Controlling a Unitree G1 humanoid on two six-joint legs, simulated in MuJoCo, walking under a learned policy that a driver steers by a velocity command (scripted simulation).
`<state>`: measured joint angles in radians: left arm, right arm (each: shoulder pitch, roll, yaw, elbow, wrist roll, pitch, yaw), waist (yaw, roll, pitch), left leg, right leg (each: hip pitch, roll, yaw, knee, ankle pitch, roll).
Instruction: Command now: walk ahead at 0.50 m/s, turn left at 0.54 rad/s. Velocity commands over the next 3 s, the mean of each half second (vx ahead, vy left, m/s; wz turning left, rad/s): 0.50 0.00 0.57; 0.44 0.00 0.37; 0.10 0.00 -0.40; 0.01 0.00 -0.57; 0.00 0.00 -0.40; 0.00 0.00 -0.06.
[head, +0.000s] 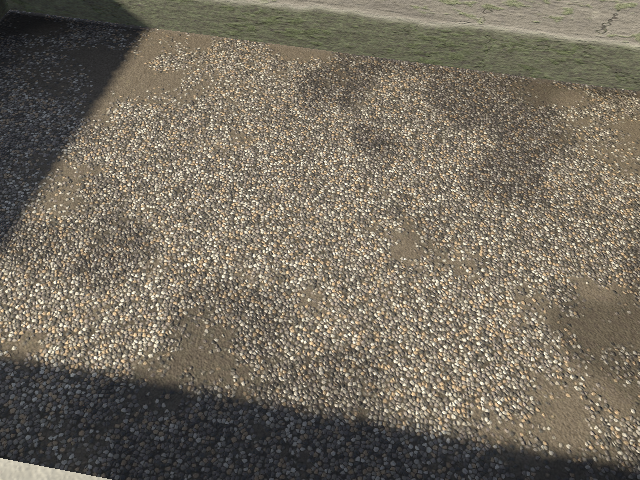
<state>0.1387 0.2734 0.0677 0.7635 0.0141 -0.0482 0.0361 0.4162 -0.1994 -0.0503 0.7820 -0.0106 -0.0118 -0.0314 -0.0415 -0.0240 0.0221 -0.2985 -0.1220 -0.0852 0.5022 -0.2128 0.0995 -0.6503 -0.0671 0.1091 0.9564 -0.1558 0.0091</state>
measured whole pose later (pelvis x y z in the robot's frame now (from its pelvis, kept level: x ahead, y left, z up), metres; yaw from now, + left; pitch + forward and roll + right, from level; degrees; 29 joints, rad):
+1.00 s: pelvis +0.21 +0.04 +0.00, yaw +27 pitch -2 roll +0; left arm 0.16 0.25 -0.09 0.62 0.02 0.03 -0.05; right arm 0.11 -0.21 0.08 0.52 -0.04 0.07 0.02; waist 0.01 0.00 0.00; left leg -0.26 -0.06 -0.08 0.50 -0.20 0.02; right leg -0.20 0.02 0.01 0.51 -0.28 -0.02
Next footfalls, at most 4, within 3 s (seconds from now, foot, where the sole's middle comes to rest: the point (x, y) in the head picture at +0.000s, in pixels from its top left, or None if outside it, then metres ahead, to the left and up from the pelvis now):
0.20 right None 0.23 -0.15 -0.77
0.60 left None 0.24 0.17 -0.77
0.90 right None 0.30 -0.04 -0.77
1.84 left None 0.26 0.20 -0.77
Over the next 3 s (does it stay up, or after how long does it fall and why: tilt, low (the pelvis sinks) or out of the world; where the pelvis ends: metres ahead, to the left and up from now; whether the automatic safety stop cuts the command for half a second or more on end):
stays up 0.14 0.10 0.01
